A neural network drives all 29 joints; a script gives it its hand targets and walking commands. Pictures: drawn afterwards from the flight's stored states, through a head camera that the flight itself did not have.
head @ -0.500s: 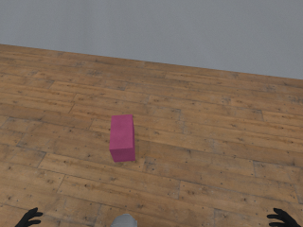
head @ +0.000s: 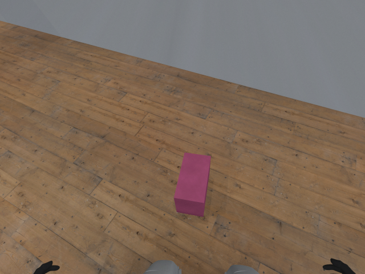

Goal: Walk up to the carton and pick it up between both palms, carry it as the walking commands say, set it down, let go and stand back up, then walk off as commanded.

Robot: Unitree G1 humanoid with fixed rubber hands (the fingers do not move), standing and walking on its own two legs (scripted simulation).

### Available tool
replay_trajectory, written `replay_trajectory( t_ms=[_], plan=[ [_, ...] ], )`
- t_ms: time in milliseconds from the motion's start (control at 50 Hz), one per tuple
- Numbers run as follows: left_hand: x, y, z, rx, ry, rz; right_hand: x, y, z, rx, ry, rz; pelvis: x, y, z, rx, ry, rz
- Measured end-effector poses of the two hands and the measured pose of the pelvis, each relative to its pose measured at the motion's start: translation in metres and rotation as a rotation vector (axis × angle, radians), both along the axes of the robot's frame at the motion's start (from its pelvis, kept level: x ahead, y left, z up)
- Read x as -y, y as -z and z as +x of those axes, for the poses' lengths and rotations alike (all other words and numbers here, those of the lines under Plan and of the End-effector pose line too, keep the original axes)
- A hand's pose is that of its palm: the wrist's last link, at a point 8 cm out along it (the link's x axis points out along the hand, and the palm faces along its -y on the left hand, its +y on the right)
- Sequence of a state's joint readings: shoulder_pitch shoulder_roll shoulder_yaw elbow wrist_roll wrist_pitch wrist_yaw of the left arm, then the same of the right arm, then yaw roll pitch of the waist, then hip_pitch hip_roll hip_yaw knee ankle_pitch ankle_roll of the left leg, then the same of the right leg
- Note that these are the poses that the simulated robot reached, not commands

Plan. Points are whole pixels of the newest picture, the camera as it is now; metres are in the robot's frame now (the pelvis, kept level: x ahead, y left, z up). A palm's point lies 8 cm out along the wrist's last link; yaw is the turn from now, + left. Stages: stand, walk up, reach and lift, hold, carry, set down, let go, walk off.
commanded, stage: walk up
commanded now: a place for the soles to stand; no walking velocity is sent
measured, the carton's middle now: (193, 184) +0.62 -0.01 -0.66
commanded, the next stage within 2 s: none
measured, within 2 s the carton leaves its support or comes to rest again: neither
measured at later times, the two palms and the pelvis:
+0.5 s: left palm out of the picture +0.13 +0.35 -0.10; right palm (307, 210) +0.25 -0.28 -0.08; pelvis +0.08 +0.02 -0.01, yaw +6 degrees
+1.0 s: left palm out of the picture +0.13 +0.35 -0.08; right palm (318, 215) +0.23 -0.30 -0.08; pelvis +0.07 +0.00 +0.01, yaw +8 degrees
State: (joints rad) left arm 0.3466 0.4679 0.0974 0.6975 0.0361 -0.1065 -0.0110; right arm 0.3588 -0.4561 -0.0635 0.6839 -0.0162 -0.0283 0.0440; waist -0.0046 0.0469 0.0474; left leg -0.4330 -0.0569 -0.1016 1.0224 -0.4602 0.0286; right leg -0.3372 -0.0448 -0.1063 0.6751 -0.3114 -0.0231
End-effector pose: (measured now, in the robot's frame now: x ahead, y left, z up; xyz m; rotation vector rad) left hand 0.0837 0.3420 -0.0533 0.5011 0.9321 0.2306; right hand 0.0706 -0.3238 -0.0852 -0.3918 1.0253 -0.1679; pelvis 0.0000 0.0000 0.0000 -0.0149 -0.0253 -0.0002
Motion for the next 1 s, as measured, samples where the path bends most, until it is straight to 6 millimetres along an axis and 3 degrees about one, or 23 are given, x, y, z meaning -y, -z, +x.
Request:
replay_trajectory(
  t_ms=[80, 160, 260, 340, 420, 660, 820, 1000],
  plan=[
    [-0.013, -0.01, -0.01, -0.03, -0.068, 0.013, -0.012, -0.01, 0.064, 0.029, -0.085, 0.002, -0.005, -0.008, 0.022, -0.004, -0.034, 0.006],
    [-0.027, 0.002, -0.015, -0.085, -0.108, -0.002, -0.027, -0.018, 0.12, 0.08, -0.143, -0.024, -0.016, -0.004, 0.041, -0.006, -0.05, 0.021],
    [-0.027, 0.032, 0.001, -0.12, -0.16, -0.06, -0.04, -0.02, 0.157, 0.129, -0.165, -0.073, -0.028, 0.007, 0.059, -0.001, -0.073, 0.011],
    [-0.015, 0.044, 0.021, -0.108, -0.157, -0.101, -0.043, -0.02, 0.167, 0.124, -0.162, -0.081, -0.026, 0.008, 0.068, 0.0, -0.091, -0.002],
    [-0.01, 0.051, 0.028, -0.106, -0.149, -0.099, -0.042, -0.013, 0.178, 0.123, -0.153, -0.067, -0.021, 0.013, 0.074, 0.003, -0.099, -0.011],
    [-0.013, 0.033, 0.07, -0.038, -0.158, -0.086, -0.041, -0.007, 0.183, 0.074, -0.134, -0.037, -0.014, 0.003, 0.078, 0.001, -0.116, -0.009],
    [-0.011, 0.026, 0.069, -0.039, -0.179, -0.084, -0.028, -0.008, 0.175, 0.029, -0.128, -0.045, -0.009, -0.003, 0.073, 0.003, -0.137, -0.005],
    [-0.006, 0.028, 0.046, -0.082, -0.201, -0.09, -0.024, -0.01, 0.164, -0.01, -0.134, -0.03, -0.005, -0.008, 0.07, 0.003, -0.141, -0.004]
  ],
)
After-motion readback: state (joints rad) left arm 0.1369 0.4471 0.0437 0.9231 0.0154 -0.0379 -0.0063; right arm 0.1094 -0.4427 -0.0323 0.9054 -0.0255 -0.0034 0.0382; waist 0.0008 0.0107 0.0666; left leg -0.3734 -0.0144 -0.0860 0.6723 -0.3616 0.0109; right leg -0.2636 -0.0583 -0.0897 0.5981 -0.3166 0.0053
